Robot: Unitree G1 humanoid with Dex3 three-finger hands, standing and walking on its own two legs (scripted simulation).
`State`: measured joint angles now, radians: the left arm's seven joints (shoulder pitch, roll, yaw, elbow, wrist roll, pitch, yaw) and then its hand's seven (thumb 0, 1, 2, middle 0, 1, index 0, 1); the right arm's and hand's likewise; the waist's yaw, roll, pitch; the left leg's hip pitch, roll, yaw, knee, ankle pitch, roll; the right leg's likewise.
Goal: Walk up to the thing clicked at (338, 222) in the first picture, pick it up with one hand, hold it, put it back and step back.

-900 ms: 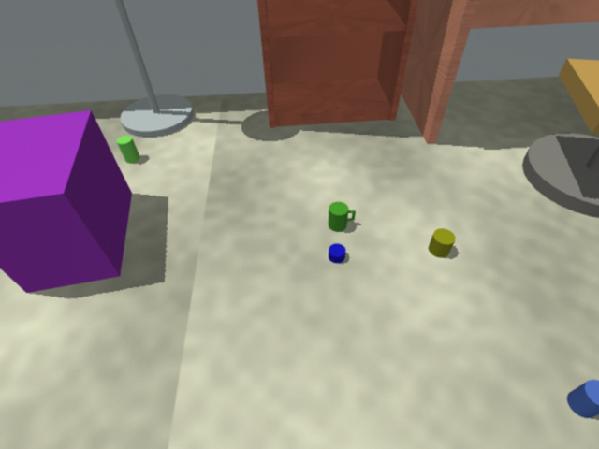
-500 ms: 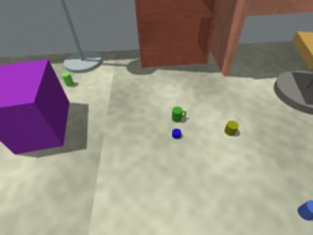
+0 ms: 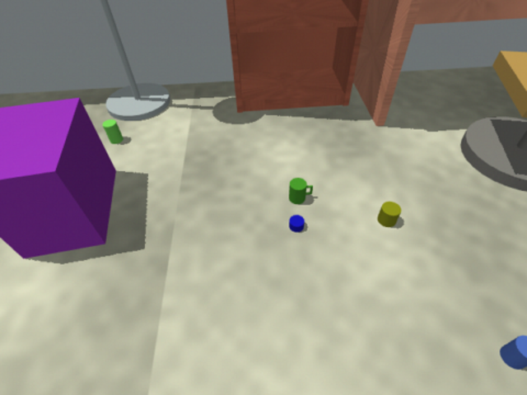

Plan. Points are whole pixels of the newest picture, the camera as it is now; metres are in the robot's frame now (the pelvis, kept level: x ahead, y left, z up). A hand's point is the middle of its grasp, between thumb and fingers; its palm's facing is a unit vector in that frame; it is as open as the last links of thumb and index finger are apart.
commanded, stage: stand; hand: left
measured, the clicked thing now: (300, 190) +1.19 -0.17 -0.73
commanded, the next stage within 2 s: walk up in 0.22 s
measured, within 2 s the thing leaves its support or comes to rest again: neither
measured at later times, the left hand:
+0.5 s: hand out of the picture +0.15 +0.24 -0.14, palm faces -0.17 -0.90 -0.39, open 7.4 cm
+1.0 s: hand (206, 302) +0.36 +0.15 -0.19, palm faces -0.35 -0.88 -0.32, open 7.4 cm
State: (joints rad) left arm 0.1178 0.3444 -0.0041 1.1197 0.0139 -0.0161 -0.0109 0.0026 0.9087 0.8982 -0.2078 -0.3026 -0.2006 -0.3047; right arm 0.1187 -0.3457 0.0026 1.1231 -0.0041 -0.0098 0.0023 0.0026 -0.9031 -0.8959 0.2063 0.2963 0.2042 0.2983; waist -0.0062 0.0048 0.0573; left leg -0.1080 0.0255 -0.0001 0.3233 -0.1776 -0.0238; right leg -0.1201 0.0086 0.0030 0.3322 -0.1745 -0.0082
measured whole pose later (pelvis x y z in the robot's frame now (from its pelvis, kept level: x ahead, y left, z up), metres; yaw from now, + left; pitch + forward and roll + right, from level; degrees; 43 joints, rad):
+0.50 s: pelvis +0.05 -0.05 -0.02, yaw -9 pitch -3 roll +2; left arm 0.24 0.45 0.10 0.97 0.04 0.00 -0.12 0.00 0.91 0.90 -0.21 -0.30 -0.20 -0.30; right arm 0.24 -0.45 -0.09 1.00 -0.05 -0.06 0.02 0.00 -0.90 -0.90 0.21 0.30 0.21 0.30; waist -0.01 0.00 0.06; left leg -0.03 0.12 0.14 0.46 -0.38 -0.04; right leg -0.39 -0.10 0.01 0.66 -0.32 -0.02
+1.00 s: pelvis +0.24 -0.09 -0.03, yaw -17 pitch -2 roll +0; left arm 0.33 0.42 0.05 0.90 0.03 -0.03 -0.05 0.01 0.91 0.90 -0.21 -0.30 -0.20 -0.30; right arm 0.30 -0.40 -0.07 0.86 -0.02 -0.10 0.04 0.00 -0.90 -0.90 0.21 0.30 0.21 0.30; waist -0.03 -0.06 0.06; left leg -0.33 0.06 0.11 0.68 -0.30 0.02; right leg -0.35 0.05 0.10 1.04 -0.45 -0.05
